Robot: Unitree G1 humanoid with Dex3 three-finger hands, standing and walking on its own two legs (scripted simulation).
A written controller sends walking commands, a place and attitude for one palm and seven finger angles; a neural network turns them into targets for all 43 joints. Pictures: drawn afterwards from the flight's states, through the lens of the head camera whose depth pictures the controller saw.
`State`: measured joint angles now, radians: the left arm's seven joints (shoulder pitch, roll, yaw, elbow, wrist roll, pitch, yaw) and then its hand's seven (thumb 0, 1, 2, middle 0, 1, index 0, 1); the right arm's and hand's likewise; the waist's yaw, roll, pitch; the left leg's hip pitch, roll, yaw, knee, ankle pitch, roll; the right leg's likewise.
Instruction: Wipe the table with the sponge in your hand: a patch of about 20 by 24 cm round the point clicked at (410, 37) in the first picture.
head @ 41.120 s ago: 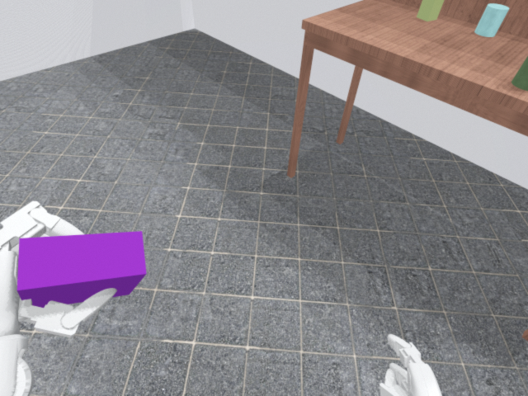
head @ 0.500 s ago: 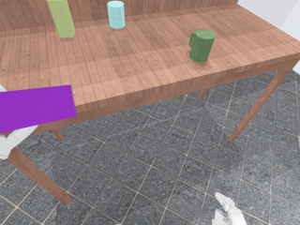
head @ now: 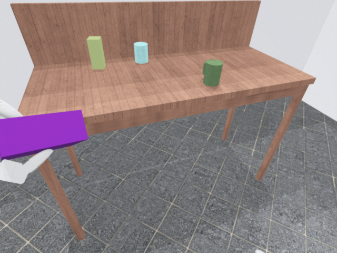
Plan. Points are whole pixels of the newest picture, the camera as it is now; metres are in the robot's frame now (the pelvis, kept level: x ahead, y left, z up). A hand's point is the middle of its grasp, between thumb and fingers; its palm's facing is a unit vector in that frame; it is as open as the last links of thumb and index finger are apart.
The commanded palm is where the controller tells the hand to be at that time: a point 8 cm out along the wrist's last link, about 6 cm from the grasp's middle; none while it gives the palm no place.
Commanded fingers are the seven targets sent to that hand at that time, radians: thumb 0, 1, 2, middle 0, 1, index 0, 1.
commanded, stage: stop stepping back and stand still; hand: left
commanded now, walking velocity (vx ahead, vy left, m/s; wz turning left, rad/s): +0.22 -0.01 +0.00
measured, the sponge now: (52, 133) +0.23 +0.21 +0.25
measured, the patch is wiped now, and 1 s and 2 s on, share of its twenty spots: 1.00 1.00 1.00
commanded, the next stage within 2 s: stand and wait in 0.38 s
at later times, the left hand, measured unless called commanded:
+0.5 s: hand (20, 130) +0.21 +0.24 +0.28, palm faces +0.60 -0.75 -0.29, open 9.2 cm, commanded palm +0.13 +0.27 +0.28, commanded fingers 0.00 0.10 1.30 -1.20 -1.60 -1.20 -1.60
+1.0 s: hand (34, 124) +0.25 +0.25 +0.26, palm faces +0.47 -0.78 -0.41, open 9.2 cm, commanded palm +0.17 +0.29 +0.28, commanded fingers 0.00 0.10 1.30 -1.20 -1.60 -1.20 -1.60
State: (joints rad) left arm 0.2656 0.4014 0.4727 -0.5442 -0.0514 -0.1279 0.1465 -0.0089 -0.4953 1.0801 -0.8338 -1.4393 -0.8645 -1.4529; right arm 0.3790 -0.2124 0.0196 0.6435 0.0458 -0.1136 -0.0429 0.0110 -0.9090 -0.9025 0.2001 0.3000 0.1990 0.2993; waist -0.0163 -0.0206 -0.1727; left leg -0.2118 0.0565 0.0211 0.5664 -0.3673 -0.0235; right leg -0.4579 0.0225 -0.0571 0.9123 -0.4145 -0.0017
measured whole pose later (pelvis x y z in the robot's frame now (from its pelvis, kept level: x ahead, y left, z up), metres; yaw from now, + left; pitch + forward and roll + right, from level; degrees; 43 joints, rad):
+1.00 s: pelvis +0.01 +0.01 +0.01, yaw +0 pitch +0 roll -1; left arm 0.31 0.45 0.50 -0.63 -0.06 -0.15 0.13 -0.01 -0.49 1.07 -0.83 -1.44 -0.86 -1.45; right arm 0.13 -0.21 0.02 0.57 0.04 -0.02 -0.01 0.01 -0.91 -0.90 0.20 0.30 0.20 0.30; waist -0.04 0.01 0.03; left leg -0.25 0.04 0.04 0.53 -0.28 -0.01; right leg -0.19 0.05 -0.03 0.48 -0.29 -0.03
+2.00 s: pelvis -0.02 +0.03 +0.01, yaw +1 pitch +0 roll -1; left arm 0.32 0.42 0.46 -0.66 -0.05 -0.18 0.15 -0.01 -0.49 1.08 -0.83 -1.44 -0.87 -1.45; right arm 0.15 -0.20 0.03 0.63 0.01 -0.07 -0.03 0.01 -0.91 -0.90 0.20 0.30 0.20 0.30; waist -0.01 0.01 0.03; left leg -0.30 0.02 0.04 0.50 -0.20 0.02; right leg -0.23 0.03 -0.03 0.44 -0.21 -0.01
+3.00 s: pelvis -0.02 +0.02 +0.01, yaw +1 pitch +0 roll -1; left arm 0.32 0.43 0.47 -0.64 -0.06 -0.18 0.15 -0.01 -0.49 1.07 -0.84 -1.44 -0.87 -1.45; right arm 0.17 -0.22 0.02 0.62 0.01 -0.05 -0.03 0.01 -0.91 -0.90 0.20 0.30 0.20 0.30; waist -0.01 0.03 0.02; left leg -0.28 0.04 0.03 0.51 -0.22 0.01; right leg -0.21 0.04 -0.03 0.44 -0.22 -0.02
